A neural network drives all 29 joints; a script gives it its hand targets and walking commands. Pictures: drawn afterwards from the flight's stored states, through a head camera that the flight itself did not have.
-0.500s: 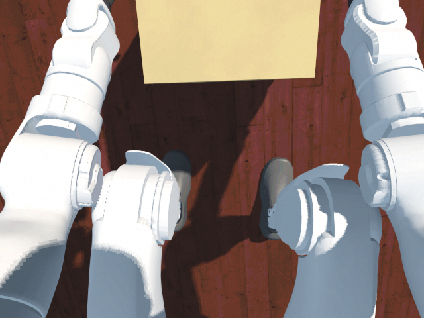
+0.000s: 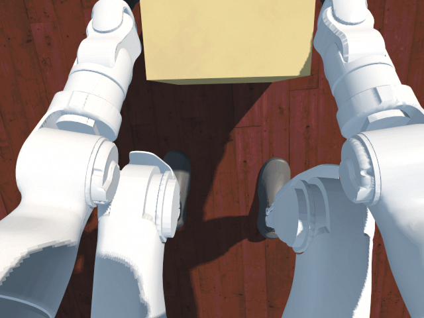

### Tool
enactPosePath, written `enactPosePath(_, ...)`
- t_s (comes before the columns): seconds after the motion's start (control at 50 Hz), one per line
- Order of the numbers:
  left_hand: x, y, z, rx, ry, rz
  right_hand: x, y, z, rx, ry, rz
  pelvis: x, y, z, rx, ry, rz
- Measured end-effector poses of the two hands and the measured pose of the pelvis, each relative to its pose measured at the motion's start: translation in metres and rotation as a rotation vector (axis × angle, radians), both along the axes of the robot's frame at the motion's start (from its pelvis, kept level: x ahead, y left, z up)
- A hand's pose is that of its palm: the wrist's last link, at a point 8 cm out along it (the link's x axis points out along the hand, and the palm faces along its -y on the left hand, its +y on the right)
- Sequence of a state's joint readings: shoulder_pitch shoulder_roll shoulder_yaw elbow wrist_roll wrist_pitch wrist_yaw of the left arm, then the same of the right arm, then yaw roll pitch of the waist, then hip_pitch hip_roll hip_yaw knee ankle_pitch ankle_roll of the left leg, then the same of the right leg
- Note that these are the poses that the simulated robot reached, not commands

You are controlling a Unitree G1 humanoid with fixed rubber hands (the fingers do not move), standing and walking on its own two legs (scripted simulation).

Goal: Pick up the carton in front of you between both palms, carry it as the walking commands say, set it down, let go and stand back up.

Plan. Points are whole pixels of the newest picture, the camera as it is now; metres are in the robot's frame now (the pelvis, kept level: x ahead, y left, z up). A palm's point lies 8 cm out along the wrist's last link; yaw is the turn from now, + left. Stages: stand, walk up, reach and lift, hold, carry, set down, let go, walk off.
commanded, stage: reach and lift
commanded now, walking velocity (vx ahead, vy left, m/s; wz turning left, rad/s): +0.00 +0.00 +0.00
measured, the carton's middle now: (225, 18) +0.53 +0.02 -0.25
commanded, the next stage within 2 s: none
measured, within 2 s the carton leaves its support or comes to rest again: leaves its support in 0.18 s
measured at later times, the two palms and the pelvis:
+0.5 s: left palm out of the picture +0.50 +0.16 -0.03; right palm out of the picture +0.52 -0.14 -0.03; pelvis +0.00 +0.00 +0.04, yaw -1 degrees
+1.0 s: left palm out of the picture +0.47 +0.16 +0.12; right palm out of the picture +0.48 -0.14 +0.12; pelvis +0.03 +0.00 +0.17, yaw +0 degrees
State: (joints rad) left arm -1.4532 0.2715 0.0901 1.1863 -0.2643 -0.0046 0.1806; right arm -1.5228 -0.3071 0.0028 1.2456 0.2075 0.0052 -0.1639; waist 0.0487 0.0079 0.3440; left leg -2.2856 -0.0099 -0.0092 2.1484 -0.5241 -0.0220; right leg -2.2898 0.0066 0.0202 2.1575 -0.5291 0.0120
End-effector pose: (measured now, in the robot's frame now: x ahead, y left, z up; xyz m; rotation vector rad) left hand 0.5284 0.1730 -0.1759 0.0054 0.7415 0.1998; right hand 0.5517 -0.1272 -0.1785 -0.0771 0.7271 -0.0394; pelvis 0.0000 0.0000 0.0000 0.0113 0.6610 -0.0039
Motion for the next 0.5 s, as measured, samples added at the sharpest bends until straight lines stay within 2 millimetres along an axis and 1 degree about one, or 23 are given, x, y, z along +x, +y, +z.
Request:
enactPosePath(0.14,0.004,0.001,0.002,-0.004,0.015,-0.017,0.003,-0.001,0.002,-0.004,0.016,0.004,-0.001,0.0,-0.012,0.002,-0.02,-0.001)
enactPosePath(0.18,0.006,0.0,0.006,0.001,0.014,-0.028,0.001,-0.001,0.003,-0.002,0.014,-0.004,0.0,0.0,-0.015,-0.001,-0.025,-0.001)
enactPosePath(0.22,0.007,-0.001,0.016,0.003,0.002,-0.018,-0.002,-0.001,0.01,0.001,0.004,-0.01,0.0,0.0,-0.015,-0.003,-0.028,0.0)
enactPosePath(0.26,0.006,-0.002,0.03,-0.005,-0.017,-0.007,-0.002,-0.002,0.024,0.005,-0.012,-0.013,0.001,0.0,-0.013,-0.003,-0.027,-0.001)
enactPosePath(0.34,-0.002,-0.006,0.069,-0.024,-0.062,0.005,-0.007,-0.006,0.07,0.03,-0.054,-0.04,0.004,0.001,-0.003,-0.005,-0.012,-0.005)
enactPosePath(0.42,-0.014,-0.01,0.112,-0.044,-0.072,0.014,-0.019,-0.01,0.117,0.046,-0.062,-0.064,0.005,0.001,0.017,-0.005,0.022,-0.009)
enactPosePath(0.5,-0.027,-0.011,0.148,-0.05,-0.053,0.015,-0.033,-0.011,0.152,0.049,-0.041,-0.073,0.003,0.0,0.042,-0.003,0.053,-0.011)
